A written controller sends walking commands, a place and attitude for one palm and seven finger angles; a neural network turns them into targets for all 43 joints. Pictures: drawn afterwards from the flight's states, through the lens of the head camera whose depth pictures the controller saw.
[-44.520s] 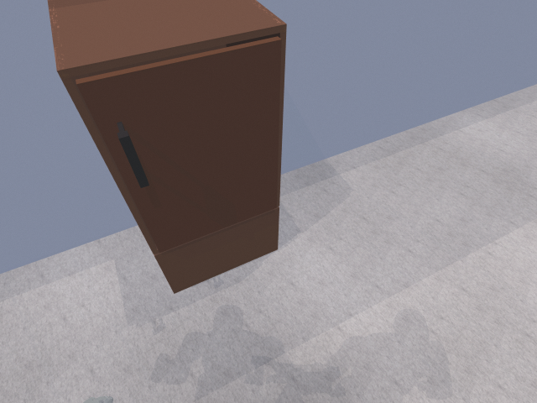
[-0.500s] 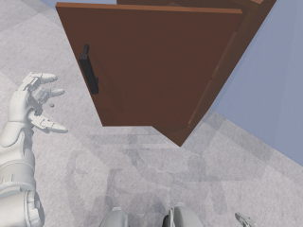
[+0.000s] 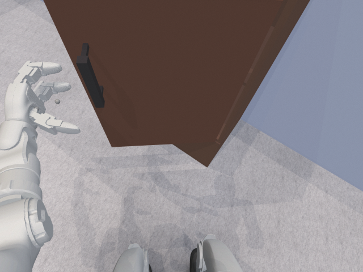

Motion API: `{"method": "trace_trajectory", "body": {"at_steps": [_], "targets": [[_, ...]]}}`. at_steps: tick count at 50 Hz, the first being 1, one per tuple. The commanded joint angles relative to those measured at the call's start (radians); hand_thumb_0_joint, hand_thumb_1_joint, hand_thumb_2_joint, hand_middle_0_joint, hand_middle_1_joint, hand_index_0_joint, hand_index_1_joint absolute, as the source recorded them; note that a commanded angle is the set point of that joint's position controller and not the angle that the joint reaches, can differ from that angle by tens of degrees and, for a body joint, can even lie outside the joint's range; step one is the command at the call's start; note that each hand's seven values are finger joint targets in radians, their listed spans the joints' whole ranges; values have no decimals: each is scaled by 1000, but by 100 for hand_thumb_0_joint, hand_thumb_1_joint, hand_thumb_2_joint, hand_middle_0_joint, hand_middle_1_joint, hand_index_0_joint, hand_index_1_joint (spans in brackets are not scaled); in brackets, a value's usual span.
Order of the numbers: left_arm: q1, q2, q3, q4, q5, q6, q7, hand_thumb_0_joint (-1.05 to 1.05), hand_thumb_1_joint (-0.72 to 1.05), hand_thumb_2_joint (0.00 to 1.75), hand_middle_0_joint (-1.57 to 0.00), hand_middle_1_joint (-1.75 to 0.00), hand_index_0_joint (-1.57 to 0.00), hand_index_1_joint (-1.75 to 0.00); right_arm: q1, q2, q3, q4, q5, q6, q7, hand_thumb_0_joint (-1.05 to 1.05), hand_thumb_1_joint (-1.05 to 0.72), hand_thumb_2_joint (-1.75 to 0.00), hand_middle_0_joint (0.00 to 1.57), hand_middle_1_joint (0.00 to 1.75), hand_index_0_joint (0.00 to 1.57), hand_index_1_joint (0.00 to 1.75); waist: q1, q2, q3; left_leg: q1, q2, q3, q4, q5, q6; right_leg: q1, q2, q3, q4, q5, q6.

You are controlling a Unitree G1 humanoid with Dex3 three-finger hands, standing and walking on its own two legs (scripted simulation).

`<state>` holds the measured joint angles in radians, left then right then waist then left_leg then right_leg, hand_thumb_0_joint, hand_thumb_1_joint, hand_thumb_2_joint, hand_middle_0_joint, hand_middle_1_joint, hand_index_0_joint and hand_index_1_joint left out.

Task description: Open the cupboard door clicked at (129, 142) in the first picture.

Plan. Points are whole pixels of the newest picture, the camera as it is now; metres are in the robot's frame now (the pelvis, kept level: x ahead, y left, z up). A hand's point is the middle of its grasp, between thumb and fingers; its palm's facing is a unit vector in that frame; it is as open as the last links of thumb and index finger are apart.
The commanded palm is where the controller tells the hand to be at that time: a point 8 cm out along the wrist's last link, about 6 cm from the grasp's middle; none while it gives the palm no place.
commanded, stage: move the hooked fingers beside the handle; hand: left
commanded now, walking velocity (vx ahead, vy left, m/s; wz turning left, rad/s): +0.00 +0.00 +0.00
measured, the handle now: (93, 78) +0.53 +0.18 +0.06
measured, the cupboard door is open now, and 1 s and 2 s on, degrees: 40 40 40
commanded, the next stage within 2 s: slide the fingers in behind the handle in 0.92 s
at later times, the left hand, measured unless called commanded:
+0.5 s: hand (62, 99) +0.47 +0.23 +0.06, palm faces +0.04 -1.00 -0.03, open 14.0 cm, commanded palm +0.44 +0.28 +0.06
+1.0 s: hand (61, 96) +0.48 +0.24 +0.06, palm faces +0.04 -1.00 -0.03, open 14.0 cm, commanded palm +0.45 +0.28 +0.06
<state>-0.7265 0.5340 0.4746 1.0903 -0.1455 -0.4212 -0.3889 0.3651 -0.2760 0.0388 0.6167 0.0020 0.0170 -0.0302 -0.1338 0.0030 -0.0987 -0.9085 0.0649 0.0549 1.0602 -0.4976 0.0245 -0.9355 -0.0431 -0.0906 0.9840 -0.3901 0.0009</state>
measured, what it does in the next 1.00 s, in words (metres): stands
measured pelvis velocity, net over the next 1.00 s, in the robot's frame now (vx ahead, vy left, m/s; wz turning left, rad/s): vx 0.00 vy -0.01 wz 0.00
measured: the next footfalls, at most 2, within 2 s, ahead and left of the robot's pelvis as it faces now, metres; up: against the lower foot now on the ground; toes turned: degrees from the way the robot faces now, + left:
none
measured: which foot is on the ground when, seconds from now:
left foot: down 0.00-1.00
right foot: down 0.00-1.00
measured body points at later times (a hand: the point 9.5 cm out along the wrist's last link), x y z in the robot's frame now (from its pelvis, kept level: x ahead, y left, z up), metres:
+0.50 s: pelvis +0.00 +0.00 +0.00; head +0.13 +0.01 +0.43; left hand +0.46 +0.29 +0.07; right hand +0.03 -0.27 -0.11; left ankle +0.00 +0.10 -0.67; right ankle +0.04 -0.13 -0.67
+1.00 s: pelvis +0.00 -0.01 -0.01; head +0.14 +0.01 +0.42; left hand +0.47 +0.29 +0.06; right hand +0.03 -0.28 -0.11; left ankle +0.00 +0.10 -0.67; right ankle +0.04 -0.13 -0.67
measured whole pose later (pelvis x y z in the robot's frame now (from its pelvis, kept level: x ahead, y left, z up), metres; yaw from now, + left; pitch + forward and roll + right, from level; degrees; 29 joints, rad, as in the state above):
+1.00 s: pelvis +0.00 -0.01 -0.01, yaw +0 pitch +22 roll -2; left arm -0.78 0.57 0.48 1.12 -0.14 -0.42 -0.38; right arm 0.36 -0.28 0.04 0.60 0.00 0.05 -0.02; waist -0.14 0.01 -0.09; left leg -0.96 0.07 0.04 1.09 -0.51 0.01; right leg -0.98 -0.03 -0.10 1.01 -0.40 -0.01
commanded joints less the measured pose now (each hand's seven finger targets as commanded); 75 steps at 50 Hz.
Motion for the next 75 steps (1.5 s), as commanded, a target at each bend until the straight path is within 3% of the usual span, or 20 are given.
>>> {"method": "trace_trajectory", "body": {"at_steps": [1, 7, 10, 13, 16, 18, 23, 30, 33, 46, 48, 50, 53, 56, 58, 63, 65, 68, 71, 75], "targets": [[-416, 292, 27, -197, -16, -67, 7, 0, -50, 30, -30, -120, -30, -120, 137, -188, -71, -61, -4, -13, -14, 0, -90, -90, 20, 30, 20, 30, 1, 141, -451, 284, -33, -94, -135, 401, -9, 203, 67, 45, -81, 229, -20], [-446, 310, 27, -137, -2, -55, 13, 0, -50, 30, -30, -120, -30, -120, 151, -193, -66, -60, -5, 4, -11, 0, -90, -90, 20, 30, 20, 30, -12, 131, -423, 220, -36, -85, -126, 350, -3, 204, 68, 54, -83, 215, -17], [-403, 308, 38, -169, -4, -64, 11, 0, -50, 30, -30, -120, -30, -120, 162, -193, -71, -70, -8, 11, -6, 0, -90, -90, 20, 30, 20, 30, 7, 143, -488, 274, -33, -89, -125, 426, -6, 220, 71, 48, -72, 259, -21], [-397, 324, 55, -164, -10, -58, 17, 0, -50, 30, -30, -120, -30, -120, 158, -191, -70, -75, -6, 20, -4, 0, -90, -90, 20, 30, 20, 30, 4, 103, -453, 209, -36, -76, -125, 381, 1, 255, 70, 57, -80, 265, -15], [-364, 348, 83, -219, -11, -70, 20, 0, -50, 30, -30, -120, -30, -120, 160, -187, -75, -85, -6, 24, -3, 0, -90, -90, 20, 30, 20, 30, 26, 125, -508, 244, -37, -71, -124, 434, -2, 292, 72, 60, -75, 311, -17], [-341, 325, 74, -262, -15, -77, 23, 0, -50, 30, -30, -120, -30, -120, 152, -181, -77, -91, -4, 25, -1, 0, -90, -90, 20, 30, 20, 30, 31, 139, -515, 263, -37, -70, -130, 446, -2, 296, 73, 58, -79, 314, -18], [-377, 253, 12, -234, -23, -69, 24, 0, -50, 30, -30, -120, -30, -120, 142, -179, -76, -75, 2, 24, -6, 0, -90, -90, 20, 30, 20, 30, -3, 106, -423, 246, -35, -73, -142, 365, 1, 246, 74, 55, -100, 252, -15], [-414, 231, -10, -204, -11, -83, 40, 0, -50, 30, -30, -120, -30, -120, 140, -176, -72, -62, -2, 13, -8, 0, -90, -90, 20, 30, 20, 30, -6, 135, -444, 275, -39, -81, -130, 383, -4, 222, 71, 52, -88, 249, -19], [-421, 280, 13, -154, 2, -73, 42, 0, -50, 30, -30, -120, -30, -120, 131, -181, -65, -64, 0, 14, -10, 0, -90, -90, 20, 30, 20, 30, -5, 95, -405, 192, -43, -77, -127, 327, 0, 243, 66, 60, -84, 232, -18], [-437, 358, 63, -191, -11, -69, 2, 0, -50, 30, -30, -120, -30, -120, 148, -189, -67, -73, -1, 15, -13, 0, -90, -90, 20, 30, 20, 30, 2, 140, -507, 206, -40, -72, -100, 380, 3, 275, 70, 72, -66, 289, -16], [-425, 286, 16, -181, -20, -60, -3, 0, -50, 30, -30, -120, -30, -120, 147, -183, -69, -67, 0, 13, -9, 0, -90, -90, 20, 30, 20, 30, -12, 132, -484, 228, -37, -75, -102, 384, 2, 240, 71, 62, -75, 277, -15], [-444, 315, 34, -191, -22, -62, -5, 0, -50, 30, -30, -120, -30, -120, 154, -191, -70, -58, -1, 16, -12, 0, -90, -90, 20, 30, 20, 30, -9, 145, -491, 248, -34, -84, -104, 400, 0, 227, 73, 59, -71, 274, -17], [-433, 252, -8, -191, -22, -51, 6, 0, -50, 30, -30, -120, -30, -120, 154, -183, -70, -58, -1, 16, -7, 0, -90, -90, 20, 30, 20, 30, -16, 146, -459, 252, -35, -84, -110, 397, -1, 204, 73, 52, -79, 260, -17], [-438, 268, 13, -222, -20, -61, 27, 0, -50, 30, -30, -120, -30, -120, 162, -185, -76, -56, -4, 19, -5, 0, -90, -90, 20, 30, 20, 30, -7, 145, -502, 284, -33, -92, -109, 436, -6, 209, 74, 47, -70, 274, -18], [-421, 224, -12, -226, -15, -59, 45, 0, -50, 30, -30, -120, -30, -120, 155, -176, -74, -62, -6, 18, 2, 0, -90, -90, 20, 30, 20, 30, -5, 154, -488, 283, -35, -89, -115, 428, -8, 207, 73, 44, -73, 267, -18], [-409, 245, 4, -236, 5, -67, 88, 0, -50, 30, -30, -120, -30, -120, 156, -177, -75, -69, -6, 24, 6, 0, -90, -90, 20, 30, 20, 30, 1, 117, -464, 251, -37, -84, -126, 412, -5, 236, 72, 47, -75, 274, -17], [-394, 210, -21, -259, 11, -76, 91, 0, -50, 30, -30, -120, -30, -120, 155, -171, -76, -73, -8, 25, 10, 0, -90, -90, 20, 30, 20, 30, 6, 156, -495, 298, -35, -86, -124, 460, -11, 228, 74, 45, -70, 292, -21], [-403, 171, -38, -245, -5, -75, 97, 0, -50, 30, -30, -120, -30, -120, 143, -168, -77, -70, -6, 24, 10, 0, -90, -90, 20, 30, 20, 30, -8, 103, -459, 264, -36, -80, -127, 407, -7, 238, 73, 47, -83, 278, -16], [-401, 202, -13, -237, -2, -83, 103, 0, -50, 30, -30, -120, -30, -120, 145, -170, -76, -68, -6, 22, 7, 0, -90, -90, 20, 30, 20, 30, 2, 114, -464, 261, -38, -81, -128, 413, -9, 246, 72, 49, -75, 285, -19], [-407, 161, -43, -233, 5, -90, 113, 0, -50, 30, -30, -120, -30, -120, 139, -165, -75, -69, -7, 21, 10, 0, -90, -90, 20, 30, 20, 30, -4, 115, -452, 271, -37, -83, -126, 417, -10, 226, 72, 46, -72, 281, -20]]}}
